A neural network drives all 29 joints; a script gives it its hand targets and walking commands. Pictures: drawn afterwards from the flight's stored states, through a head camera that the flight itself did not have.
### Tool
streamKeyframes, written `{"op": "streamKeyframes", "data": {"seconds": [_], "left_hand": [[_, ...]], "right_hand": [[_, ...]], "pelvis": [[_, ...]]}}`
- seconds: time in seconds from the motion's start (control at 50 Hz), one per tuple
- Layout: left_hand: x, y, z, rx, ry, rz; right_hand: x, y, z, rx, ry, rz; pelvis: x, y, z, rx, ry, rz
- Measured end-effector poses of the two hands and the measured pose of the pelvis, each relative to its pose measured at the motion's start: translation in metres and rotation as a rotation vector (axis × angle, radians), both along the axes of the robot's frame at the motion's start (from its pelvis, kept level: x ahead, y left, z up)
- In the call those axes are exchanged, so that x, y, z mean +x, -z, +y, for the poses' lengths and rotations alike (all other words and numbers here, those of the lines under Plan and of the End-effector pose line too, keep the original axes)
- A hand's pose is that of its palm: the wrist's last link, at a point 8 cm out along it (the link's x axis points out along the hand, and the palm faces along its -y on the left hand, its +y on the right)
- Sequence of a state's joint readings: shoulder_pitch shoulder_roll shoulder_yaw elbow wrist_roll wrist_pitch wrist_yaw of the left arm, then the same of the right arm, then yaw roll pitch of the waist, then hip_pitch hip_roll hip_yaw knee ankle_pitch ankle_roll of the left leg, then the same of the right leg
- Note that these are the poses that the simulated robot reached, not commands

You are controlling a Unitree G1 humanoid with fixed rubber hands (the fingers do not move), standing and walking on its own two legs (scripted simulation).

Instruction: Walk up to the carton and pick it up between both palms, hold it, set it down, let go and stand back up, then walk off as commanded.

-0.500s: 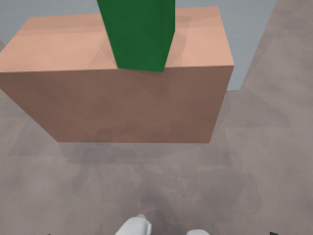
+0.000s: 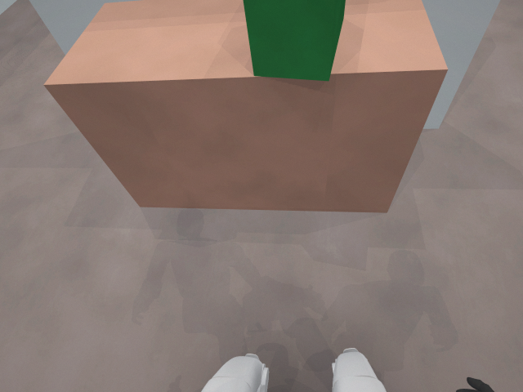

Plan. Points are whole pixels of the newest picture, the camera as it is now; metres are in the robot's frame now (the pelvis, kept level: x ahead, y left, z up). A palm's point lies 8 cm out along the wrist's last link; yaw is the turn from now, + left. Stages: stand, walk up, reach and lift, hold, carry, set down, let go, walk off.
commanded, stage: walk off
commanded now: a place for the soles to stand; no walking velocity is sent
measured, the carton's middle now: out of the picture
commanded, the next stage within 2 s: stand in 1.38 s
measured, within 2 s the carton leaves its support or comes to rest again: neither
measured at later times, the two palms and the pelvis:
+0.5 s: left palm out of the picture +0.08 +0.34 -0.07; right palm out of the picture +0.05 -0.28 -0.11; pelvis +0.01 +0.02 +0.02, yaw -4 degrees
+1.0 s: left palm (77, 384) +0.14 +0.32 -0.07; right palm out of the picture +0.11 -0.30 -0.09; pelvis +0.05 +0.01 +0.02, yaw -4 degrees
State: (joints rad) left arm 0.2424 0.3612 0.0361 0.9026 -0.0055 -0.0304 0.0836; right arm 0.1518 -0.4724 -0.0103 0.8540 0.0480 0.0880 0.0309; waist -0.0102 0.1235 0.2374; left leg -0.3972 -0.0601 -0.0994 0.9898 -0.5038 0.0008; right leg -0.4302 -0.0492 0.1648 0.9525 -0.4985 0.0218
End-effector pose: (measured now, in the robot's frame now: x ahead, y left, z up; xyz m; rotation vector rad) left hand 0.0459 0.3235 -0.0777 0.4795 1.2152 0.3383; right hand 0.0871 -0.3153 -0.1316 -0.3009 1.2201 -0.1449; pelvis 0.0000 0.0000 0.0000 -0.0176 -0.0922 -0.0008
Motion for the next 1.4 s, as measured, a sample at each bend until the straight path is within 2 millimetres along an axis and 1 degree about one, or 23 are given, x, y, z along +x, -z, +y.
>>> {"op": "streamKeyframes", "data": {"seconds": [0.06,0.14,0.24,0.32,0.38,0.46,0.56,0.64,0.7,0.76,0.82,0.88,0.96,1.06,1.18,1.28,1.4], "left_hand": [[0.004,-0.002,0.017,-0.008,0.025,0.003],[0.013,-0.011,0.032,-0.002,0.068,0.005],[0.025,-0.018,0.042,0.007,0.103,0.009],[0.034,-0.019,0.035,0.002,0.123,0.01],[0.039,-0.019,0.024,-0.017,0.134,-0.013],[0.038,-0.013,0.018,-0.041,0.131,-0.007],[0.042,0.0,0.018,-0.083,0.123,0.001],[0.056,0.006,0.019,-0.114,0.134,0.007],[0.071,0.005,0.019,-0.125,0.14,-0.011],[0.081,0.004,0.018,-0.123,0.137,-0.026],[0.087,0.002,0.014,-0.112,0.135,-0.026],[0.094,0.0,0.005,-0.103,0.137,-0.043],[0.096,-0.004,-0.003,-0.101,0.137,-0.056],[0.098,-0.001,-0.004,-0.111,0.144,-0.037],[0.107,0.0,-0.003,-0.116,0.154,-0.038],[0.108,-0.002,-0.003,-0.114,0.155,-0.048],[0.112,-0.001,0.002,-0.116,0.164,-0.051]], "right_hand": [[-0.023,-0.007,0.022,0.012,0.04,0.001],[-0.05,-0.019,0.042,0.029,0.093,0.023],[-0.072,-0.021,0.047,0.034,0.12,0.049],[-0.078,-0.017,0.042,0.043,0.136,0.056],[-0.071,-0.016,0.038,0.047,0.128,0.054],[-0.052,-0.02,0.032,0.03,0.102,0.042],[-0.027,-0.026,0.035,0.001,0.077,0.005],[-0.012,-0.034,0.043,-0.012,0.086,-0.056],[-0.009,-0.04,0.044,-0.02,0.09,-0.069],[-0.008,-0.042,0.041,-0.026,0.093,-0.058],[-0.005,-0.04,0.034,-0.024,0.097,-0.055],[0.002,-0.036,0.025,-0.015,0.097,-0.06],[0.018,-0.037,0.019,-0.01,0.082,-0.069],[0.033,-0.038,0.02,-0.013,0.073,-0.087],[0.037,-0.041,0.023,-0.016,0.085,-0.106],[0.039,-0.041,0.022,-0.014,0.085,-0.115],[0.038,-0.043,0.027,-0.017,0.096,-0.12]], "pelvis": [[-0.005,-0.006,0.016,-0.001,0.03,-0.011],[-0.009,-0.016,0.026,0.01,0.063,-0.004],[-0.008,-0.02,0.03,0.021,0.087,0.014],[-0.003,-0.018,0.024,0.038,0.102,0.016],[0.001,-0.019,0.018,0.031,0.087,0.014],[0.007,-0.019,0.017,0.021,0.068,0.023],[0.017,-0.017,0.026,0.001,0.056,0.023],[0.027,-0.018,0.037,0.0,0.076,0.007],[0.033,-0.02,0.039,0.001,0.082,0.008],[0.039,-0.022,0.036,0.005,0.082,0.011],[0.044,-0.021,0.03,0.015,0.084,0.011],[0.049,-0.019,0.02,0.026,0.084,0.008],[0.053,-0.021,0.012,0.027,0.07,0.013],[0.058,-0.021,0.014,0.023,0.067,0.02],[0.062,-0.022,0.017,0.025,0.079,0.01],[0.062,-0.022,0.017,0.027,0.08,0.007],[0.062,-0.022,0.023,0.024,0.091,0.003]]}}
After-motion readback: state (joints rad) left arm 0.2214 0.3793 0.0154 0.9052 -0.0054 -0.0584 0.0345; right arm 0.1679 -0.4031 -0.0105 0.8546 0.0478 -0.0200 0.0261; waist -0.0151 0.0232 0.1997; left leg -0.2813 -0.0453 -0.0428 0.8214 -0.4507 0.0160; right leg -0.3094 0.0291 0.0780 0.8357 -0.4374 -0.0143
